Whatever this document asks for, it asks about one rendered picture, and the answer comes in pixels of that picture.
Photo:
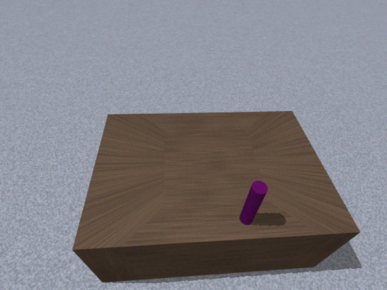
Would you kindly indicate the can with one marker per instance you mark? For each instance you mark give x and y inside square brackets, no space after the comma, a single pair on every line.
[254,199]

